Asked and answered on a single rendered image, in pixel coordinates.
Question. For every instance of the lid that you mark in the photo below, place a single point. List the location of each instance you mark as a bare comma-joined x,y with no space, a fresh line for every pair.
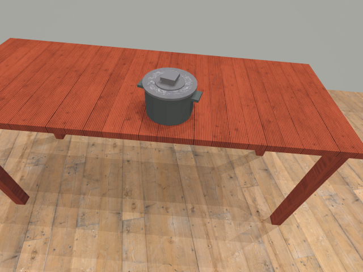
184,87

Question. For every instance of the knob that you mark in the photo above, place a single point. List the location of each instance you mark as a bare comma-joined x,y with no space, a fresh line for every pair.
170,76

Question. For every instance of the table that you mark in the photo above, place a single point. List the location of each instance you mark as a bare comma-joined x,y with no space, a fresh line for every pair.
251,104

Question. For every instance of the pot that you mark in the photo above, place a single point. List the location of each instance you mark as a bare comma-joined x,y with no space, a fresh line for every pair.
169,112

